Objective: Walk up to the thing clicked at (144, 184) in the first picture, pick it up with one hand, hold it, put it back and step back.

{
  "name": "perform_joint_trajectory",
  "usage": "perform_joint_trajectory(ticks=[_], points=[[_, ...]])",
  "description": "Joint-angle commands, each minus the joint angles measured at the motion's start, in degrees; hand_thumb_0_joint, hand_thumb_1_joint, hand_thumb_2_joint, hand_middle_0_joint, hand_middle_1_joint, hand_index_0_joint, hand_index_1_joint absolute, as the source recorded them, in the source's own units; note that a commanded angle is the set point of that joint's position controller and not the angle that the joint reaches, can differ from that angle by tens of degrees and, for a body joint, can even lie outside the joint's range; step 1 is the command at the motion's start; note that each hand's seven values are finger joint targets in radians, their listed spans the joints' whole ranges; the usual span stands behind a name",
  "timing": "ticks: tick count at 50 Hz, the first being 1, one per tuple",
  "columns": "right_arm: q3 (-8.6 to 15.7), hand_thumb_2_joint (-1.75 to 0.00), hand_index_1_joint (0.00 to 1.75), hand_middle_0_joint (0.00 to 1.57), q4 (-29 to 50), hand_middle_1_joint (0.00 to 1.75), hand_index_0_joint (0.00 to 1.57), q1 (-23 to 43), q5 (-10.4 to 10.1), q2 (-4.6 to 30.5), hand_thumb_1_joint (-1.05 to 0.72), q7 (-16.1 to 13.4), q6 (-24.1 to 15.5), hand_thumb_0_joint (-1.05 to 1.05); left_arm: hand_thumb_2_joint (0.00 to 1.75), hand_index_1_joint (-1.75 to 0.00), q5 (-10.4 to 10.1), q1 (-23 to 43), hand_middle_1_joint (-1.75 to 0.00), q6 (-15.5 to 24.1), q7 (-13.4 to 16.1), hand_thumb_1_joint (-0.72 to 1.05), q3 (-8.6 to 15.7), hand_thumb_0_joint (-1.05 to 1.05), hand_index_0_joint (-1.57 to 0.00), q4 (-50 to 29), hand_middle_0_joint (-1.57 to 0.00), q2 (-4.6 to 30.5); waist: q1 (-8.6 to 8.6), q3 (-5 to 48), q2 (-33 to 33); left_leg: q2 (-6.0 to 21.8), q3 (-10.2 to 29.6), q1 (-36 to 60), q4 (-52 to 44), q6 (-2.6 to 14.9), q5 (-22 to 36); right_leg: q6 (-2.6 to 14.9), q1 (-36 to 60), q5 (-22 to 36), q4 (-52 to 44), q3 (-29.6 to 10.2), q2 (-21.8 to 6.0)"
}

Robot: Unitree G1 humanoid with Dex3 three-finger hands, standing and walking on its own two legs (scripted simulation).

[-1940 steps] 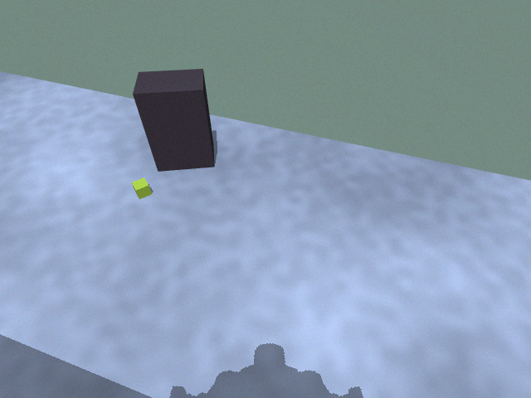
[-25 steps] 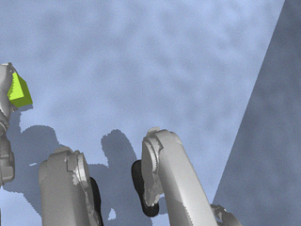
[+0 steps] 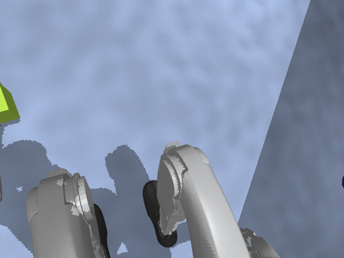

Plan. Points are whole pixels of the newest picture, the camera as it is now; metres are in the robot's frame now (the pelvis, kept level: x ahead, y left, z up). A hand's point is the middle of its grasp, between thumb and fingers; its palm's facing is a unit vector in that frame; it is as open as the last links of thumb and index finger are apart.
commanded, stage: lower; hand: left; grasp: from above
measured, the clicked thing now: out of the picture +0.48 +0.29 -0.22
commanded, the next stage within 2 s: rest in 0.16 s
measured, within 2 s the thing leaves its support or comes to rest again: rests again in 1.22 s
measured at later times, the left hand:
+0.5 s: hand out of the picture +0.48 +0.30 -0.24, palm faces -0.45 -0.16 -0.88, open 10.1 cm
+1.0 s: hand out of the picture +0.49 +0.30 -0.26, palm faces -0.43 -0.17 -0.89, open 10.0 cm
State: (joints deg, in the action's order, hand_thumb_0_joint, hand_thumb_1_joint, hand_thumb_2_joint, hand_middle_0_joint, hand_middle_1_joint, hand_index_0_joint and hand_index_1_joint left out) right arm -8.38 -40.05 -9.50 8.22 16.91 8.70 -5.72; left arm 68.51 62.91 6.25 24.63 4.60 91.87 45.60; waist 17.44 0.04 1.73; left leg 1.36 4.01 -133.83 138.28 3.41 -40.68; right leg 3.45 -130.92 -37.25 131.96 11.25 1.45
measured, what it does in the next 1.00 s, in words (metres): stands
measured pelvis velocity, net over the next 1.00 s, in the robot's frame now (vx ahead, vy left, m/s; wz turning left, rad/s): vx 0.00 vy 0.01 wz -0.09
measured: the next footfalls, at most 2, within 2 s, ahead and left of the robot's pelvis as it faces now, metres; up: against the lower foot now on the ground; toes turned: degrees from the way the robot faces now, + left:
none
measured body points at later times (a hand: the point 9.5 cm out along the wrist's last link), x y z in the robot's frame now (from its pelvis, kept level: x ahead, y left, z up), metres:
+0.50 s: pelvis +0.00 +0.00 -0.02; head +0.29 +0.08 +0.32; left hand +0.50 +0.30 -0.19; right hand +0.03 -0.25 -0.10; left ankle +0.07 +0.11 -0.30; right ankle +0.10 -0.09 -0.30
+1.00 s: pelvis +0.00 +0.01 -0.02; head +0.30 +0.10 +0.30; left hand +0.51 +0.30 -0.21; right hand +0.02 -0.25 -0.08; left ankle +0.07 +0.11 -0.30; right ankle +0.10 -0.09 -0.30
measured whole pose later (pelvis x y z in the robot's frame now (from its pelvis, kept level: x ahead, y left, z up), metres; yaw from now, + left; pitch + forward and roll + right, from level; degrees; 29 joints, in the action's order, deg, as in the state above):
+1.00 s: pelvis +0.00 +0.01 -0.02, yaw -5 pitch +32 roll -14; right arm -15.4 -36.8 -9.4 11.9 19.1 13.6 -11.5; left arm 71.3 65.3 7.9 32.2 9.1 98.9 56.7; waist 22.5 -7.2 5.9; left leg 1.9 8.3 -135.9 144.2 4.0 -42.2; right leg 2.5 -131.1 -37.0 134.1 15.4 2.4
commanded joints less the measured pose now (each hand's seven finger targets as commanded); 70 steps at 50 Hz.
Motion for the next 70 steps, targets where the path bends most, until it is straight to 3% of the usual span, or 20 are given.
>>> perform_joint_trajectory(ticks=[1,6,7,8,17,21,23,28,35,36,38,40,41,42,49,53,56,60,65,70], points=[[3.83,-0.90,0.30,0.20,0.13,0.30,0.20,-13.52,0.10,14.96,-0.91,-0.45,-0.81,0.00,0.77,-0.72,0.60,18.49,-0.73,0.50,3.38,0.35,0.72,0.00,-0.82,-6.01,-0.82,13.29,1.89,38.00,-20.66,-1.32,0.59,26.92,-12.62,-1.18,12.18,-0.96,21.96,12.91,-11.34,-1.32,2.61],[3.32,-0.90,0.30,0.20,0.02,0.30,0.20,-13.53,0.63,15.47,-0.91,-0.18,-1.43,0.00,0.79,-0.72,1.74,19.39,-0.72,0.76,4.99,0.40,1.72,0.00,-0.86,-6.45,-0.86,15.55,1.82,39.71,-23.54,-1.00,0.86,29.30,-11.58,-1.52,13.03,-0.82,21.17,13.76,-9.91,-0.71,2.59],[3.49,-0.90,0.30,0.20,0.11,0.30,0.20,-14.29,0.79,16.61,-0.91,-0.12,-1.53,0.00,0.83,-0.75,1.91,20.14,-0.75,0.92,5.55,0.41,3.80,0.00,-0.86,-7.86,-0.86,17.94,2.19,39.99,-23.21,-0.85,1.36,28.97,-11.58,-1.56,13.73,-0.98,21.36,14.37,-9.73,-0.26,2.41],[3.33,-0.90,0.30,0.20,0.35,0.30,0.20,-14.11,0.94,16.19,-0.91,0.17,-1.77,0.00,0.84,-0.75,2.14,19.57,-0.75,0.71,5.53,0.42,2.65,0.00,-0.87,-6.92,-0.88,16.02,2.26,38.99,-24.00,-0.94,1.33,29.40,-11.56,-1.78,13.79,-0.80,20.37,14.22,-9.24,-0.36,2.30],[2.05,-0.90,0.30,0.20,1.39,0.30,0.20,-14.16,1.16,16.57,-0.90,1.74,-2.85,0.00,0.78,-0.72,0.54,17.42,-0.72,-0.24,5.63,0.36,2.00,0.00,-0.82,-4.72,-0.82,16.39,3.14,37.77,-21.98,-0.62,1.63,26.42,-9.74,-1.10,15.53,-1.28,23.43,16.29,-9.63,-0.13,2.85],[1.49,-0.90,0.30,0.20,0.82,0.30,0.20,-14.49,1.25,17.07,-0.91,1.93,-2.92,0.00,0.79,-0.72,-0.69,16.04,-0.73,-0.03,5.78,0.36,3.84,0.00,-0.82,-3.13,-0.81,18.90,2.89,37.62,-21.04,-0.36,1.97,25.28,-9.58,-1.03,16.33,-1.46,25.69,17.30,-9.95,0.12,3.15],[1.02,-0.90,0.30,0.20,1.65,0.30,0.20,-13.95,1.31,17.30,-0.91,2.09,-3.18,0.00,0.80,-0.72,-0.17,17.10,-0.73,0.42,5.40,0.34,2.98,0.00,-0.81,-3.88,-0.80,18.54,3.66,36.58,-20.74,-0.32,2.02,25.22,-9.05,-0.91,15.61,-1.40,25.04,16.63,-10.08,0.12,3.16],[0.28,-0.90,0.30,0.20,1.14,0.30,0.20,-14.23,2.03,18.72,-0.90,2.02,-3.51,0.00,0.80,-0.73,1.63,17.56,-0.73,2.04,6.70,0.37,5.90,0.00,-0.82,-2.44,-0.82,23.49,4.98,34.28,-22.54,-0.13,2.77,25.12,-8.95,-1.32,13.64,-1.27,23.85,14.79,-9.70,1.03,3.14],[-0.37,-0.90,0.30,0.20,1.86,0.30,0.20,-12.42,2.90,19.30,-0.90,2.49,-4.62,0.00,0.80,-0.73,2.89,19.52,-0.74,3.35,8.46,0.38,3.41,0.00,-0.82,-2.60,-0.82,21.26,5.98,33.70,-26.36,0.28,3.94,28.82,-9.17,-2.11,13.79,-1.09,21.55,15.05,-8.70,2.14,3.38],[-0.67,-0.90,0.30,0.20,0.91,0.30,0.20,-12.66,3.01,19.28,-0.90,2.59,-4.70,0.00,0.83,-0.76,3.27,18.24,-0.76,3.19,9.09,0.39,4.81,0.00,-0.83,-0.74,-0.82,23.62,5.74,33.24,-26.82,0.51,4.34,28.71,-9.19,-2.28,13.85,-1.04,21.36,15.08,-8.37,2.46,3.42],[-0.82,-0.90,0.30,0.20,2.04,0.30,0.20,-11.87,3.07,19.35,-0.91,3.03,-5.13,0.00,0.81,-0.76,2.93,19.02,-0.76,2.99,9.00,0.38,2.29,0.00,-0.83,-1.15,-0.82,21.14,6.00,32.92,-26.78,0.56,4.28,28.67,-8.77,-2.11,13.79,-1.17,21.47,15.19,-8.76,2.34,3.66],[-0.68,-0.90,0.30,0.20,1.32,0.30,0.20,-13.43,3.21,19.97,-0.90,3.17,-5.09,0.00,0.81,-0.74,3.23,18.78,-0.75,2.55,9.59,0.41,4.24,0.00,-0.85,-1.94,-0.84,23.99,5.93,34.14,-27.73,0.52,4.29,29.22,-8.95,-2.30,15.78,-1.24,22.95,16.73,-8.55,2.56,3.58],[-1.12,-0.90,0.30,0.20,2.06,0.30,0.20,-11.86,3.18,19.33,-0.91,3.50,-5.39,0.00,0.81,-0.73,2.60,18.61,-0.74,2.25,9.22,0.40,1.80,0.00,-0.85,-0.59,-0.84,20.72,6.12,33.10,-26.84,0.70,4.58,29.25,-8.56,-2.26,15.72,-1.25,21.92,16.79,-8.29,2.59,3.67],[-1.08,-0.90,0.30,0.20,0.86,0.30,0.20,-13.10,3.39,20.01,-0.91,3.61,-5.49,0.00,0.83,-0.75,2.56,17.56,-0.75,2.01,9.70,0.41,4.08,0.00,-0.85,0.67,-0.85,23.37,6.55,32.67,-26.24,0.85,4.97,28.97,-8.67,-2.23,15.72,-1.46,21.99,16.76,-8.46,2.94,3.52],[-1.64,-0.90,0.30,0.20,2.18,0.30,0.20,-12.61,3.14,20.93,-0.91,4.51,-5.76,0.00,0.79,-0.73,2.47,17.11,-0.73,1.02,10.30,0.33,5.72,0.00,-0.79,0.16,-0.79,25.48,6.23,32.11,-28.47,1.09,6.53,30.76,-9.92,-3.00,17.84,-1.15,20.85,17.24,-7.32,3.26,3.42],[-2.04,-0.90,0.30,0.20,2.49,0.30,0.20,-12.25,3.36,20.54,-0.91,4.89,-6.05,0.00,0.78,-0.74,2.15,17.97,-0.75,1.15,10.08,0.35,4.08,0.00,-0.81,2.55,-0.80,23.17,8.21,28.49,-25.34,0.80,5.10,26.15,-8.48,-1.87,14.49,-1.48,22.17,16.36,-8.59,2.76,3.93],[-2.73,-0.90,0.30,0.20,2.65,0.30,0.20,-12.75,3.25,20.82,-0.91,4.67,-6.47,0.00,0.77,-0.73,1.59,17.93,-0.73,1.43,9.87,0.33,5.61,0.00,-0.79,1.95,-0.78,26.46,7.59,29.69,-24.22,0.70,4.75,25.21,-8.16,-1.53,14.08,-1.70,24.21,16.01,-9.58,2.53,3.77],[-3.54,-0.90,0.30,0.20,2.59,0.30,0.20,-12.17,3.52,20.81,-0.91,4.74,-6.91,0.00,0.78,-0.74,1.61,17.67,-0.75,2.09,9.50,0.36,4.10,0.00,-0.80,2.83,-0.79,25.76,8.29,29.38,-24.12,0.91,5.19,25.36,-7.78,-1.57,13.60,-1.74,24.39,15.73,-9.64,2.87,4.05],[-3.79,-0.90,0.30,0.20,2.56,0.30,0.20,-11.84,3.54,21.16,-0.90,4.36,-6.92,0.00,0.69,-0.73,1.30,18.15,-0.75,2.53,10.25,-0.04,4.69,0.00,-0.43,-0.18,-0.42,28.42,7.19,33.31,-27.00,1.23,5.17,27.13,-8.17,-1.93,14.64,-1.67,27.52,16.74,-9.56,3.10,4.27],[-3.92,-0.90,0.30,0.20,2.33,0.30,0.20,-10.91,3.56,21.30,-0.90,4.43,-7.02,0.00,0.83,-0.82,1.92,16.68,-0.81,2.05,10.71,-0.30,4.21,0.00,-0.32,2.08,-0.33,27.84,7.10,30.07,-27.04,1.45,6.06,26.95,-8.83,-2.28,12.75,-1.28,23.64,14.92,-9.14,3.74,4.51]])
